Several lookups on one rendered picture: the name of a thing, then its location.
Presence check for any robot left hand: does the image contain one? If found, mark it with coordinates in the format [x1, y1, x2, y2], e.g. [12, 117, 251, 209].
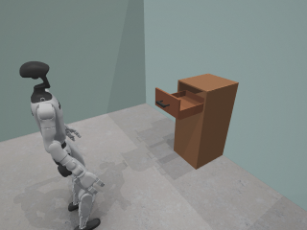
[65, 126, 82, 141]

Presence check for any robot right forearm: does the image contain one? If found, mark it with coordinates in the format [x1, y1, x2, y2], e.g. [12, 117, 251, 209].
[48, 143, 86, 178]

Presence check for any handle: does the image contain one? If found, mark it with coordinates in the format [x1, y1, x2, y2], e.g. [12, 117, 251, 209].
[155, 101, 169, 108]

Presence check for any drawer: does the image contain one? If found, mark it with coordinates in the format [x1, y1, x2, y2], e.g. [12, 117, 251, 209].
[155, 87, 204, 120]

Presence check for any robot right hand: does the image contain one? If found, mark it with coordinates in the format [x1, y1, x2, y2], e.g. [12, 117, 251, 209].
[80, 172, 105, 195]

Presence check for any cabinet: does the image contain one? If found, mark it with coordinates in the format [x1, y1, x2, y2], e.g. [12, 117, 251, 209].
[174, 73, 239, 169]

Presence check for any robot right upper arm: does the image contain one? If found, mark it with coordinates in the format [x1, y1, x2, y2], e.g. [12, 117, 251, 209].
[36, 103, 61, 153]

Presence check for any robot left thigh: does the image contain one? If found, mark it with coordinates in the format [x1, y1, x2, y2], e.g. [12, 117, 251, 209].
[65, 139, 85, 179]

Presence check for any robot right shin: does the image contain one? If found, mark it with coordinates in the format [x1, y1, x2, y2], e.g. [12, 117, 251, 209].
[78, 193, 95, 229]

